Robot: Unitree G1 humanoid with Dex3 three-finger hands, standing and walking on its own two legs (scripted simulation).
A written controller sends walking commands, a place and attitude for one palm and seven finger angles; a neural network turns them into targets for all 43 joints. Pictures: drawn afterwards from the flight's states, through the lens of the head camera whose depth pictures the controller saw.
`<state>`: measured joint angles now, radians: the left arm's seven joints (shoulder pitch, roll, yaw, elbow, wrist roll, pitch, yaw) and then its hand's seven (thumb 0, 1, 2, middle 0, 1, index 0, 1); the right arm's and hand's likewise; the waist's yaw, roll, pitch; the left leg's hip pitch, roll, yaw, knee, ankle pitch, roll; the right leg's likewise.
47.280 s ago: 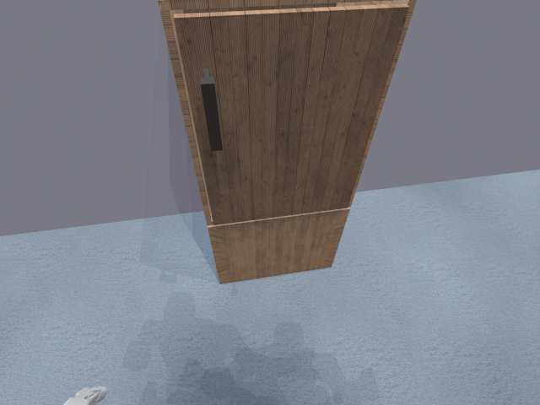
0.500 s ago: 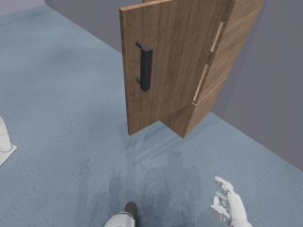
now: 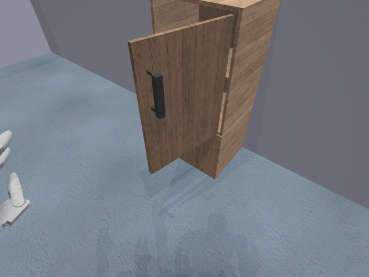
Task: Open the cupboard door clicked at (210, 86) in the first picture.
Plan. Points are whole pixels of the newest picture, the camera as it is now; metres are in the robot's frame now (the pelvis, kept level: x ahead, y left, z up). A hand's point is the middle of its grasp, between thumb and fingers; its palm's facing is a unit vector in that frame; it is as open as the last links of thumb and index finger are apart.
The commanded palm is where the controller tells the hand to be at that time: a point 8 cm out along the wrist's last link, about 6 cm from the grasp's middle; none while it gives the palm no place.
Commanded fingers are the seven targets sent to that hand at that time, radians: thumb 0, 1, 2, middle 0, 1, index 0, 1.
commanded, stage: stop stepping back and stand still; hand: left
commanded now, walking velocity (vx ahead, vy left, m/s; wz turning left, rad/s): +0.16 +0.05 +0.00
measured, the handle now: (155, 94) +0.65 +0.14 +0.08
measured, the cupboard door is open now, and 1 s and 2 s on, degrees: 78 78 78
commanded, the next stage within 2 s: let the arm hang, fingers relaxed in 1.26 s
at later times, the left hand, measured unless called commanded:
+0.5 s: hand (5, 206) +0.19 +0.31 +0.15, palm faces +0.42 -0.77 -0.47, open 7.4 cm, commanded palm +0.13 +0.34 +0.17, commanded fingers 0.00 0.90 0.90 -0.20 -0.30 -0.20 -0.30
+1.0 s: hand out of the picture +0.16 +0.32 +0.14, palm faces +0.42 -0.78 -0.47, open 7.4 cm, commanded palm +0.10 +0.36 +0.17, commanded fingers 0.00 0.90 0.90 -0.20 -0.30 -0.20 -0.30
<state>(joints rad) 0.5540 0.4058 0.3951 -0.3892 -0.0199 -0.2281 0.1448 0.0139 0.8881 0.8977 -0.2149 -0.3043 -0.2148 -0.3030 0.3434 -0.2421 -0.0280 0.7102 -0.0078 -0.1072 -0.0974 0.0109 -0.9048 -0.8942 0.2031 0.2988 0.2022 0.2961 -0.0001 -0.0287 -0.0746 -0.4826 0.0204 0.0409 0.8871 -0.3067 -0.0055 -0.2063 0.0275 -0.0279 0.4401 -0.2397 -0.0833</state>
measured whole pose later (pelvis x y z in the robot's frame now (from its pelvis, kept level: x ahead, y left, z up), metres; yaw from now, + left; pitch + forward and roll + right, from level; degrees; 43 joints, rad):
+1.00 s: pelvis -0.03 +0.06 +0.00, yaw +1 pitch -1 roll -1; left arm 0.56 0.38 0.39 -0.45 -0.03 -0.20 0.15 0.02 0.89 0.90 -0.21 -0.30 -0.21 -0.30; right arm 0.22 -0.20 0.00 0.62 0.01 -0.10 -0.07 0.01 -0.91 -0.89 0.20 0.30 0.20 0.30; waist 0.00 0.01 0.04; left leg -0.22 0.03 0.06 0.45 -0.22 0.01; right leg -0.22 0.00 -0.04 0.41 -0.17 0.00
